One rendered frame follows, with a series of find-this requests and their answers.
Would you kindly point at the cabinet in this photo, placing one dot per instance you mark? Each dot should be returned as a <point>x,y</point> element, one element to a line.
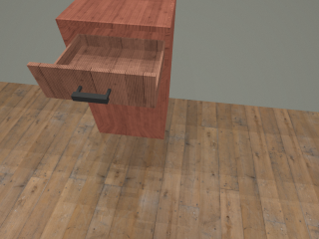
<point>141,19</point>

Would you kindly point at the drawer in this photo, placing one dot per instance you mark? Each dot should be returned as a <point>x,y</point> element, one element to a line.
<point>130,67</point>

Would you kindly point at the handle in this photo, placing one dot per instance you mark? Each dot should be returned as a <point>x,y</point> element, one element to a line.
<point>78,96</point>

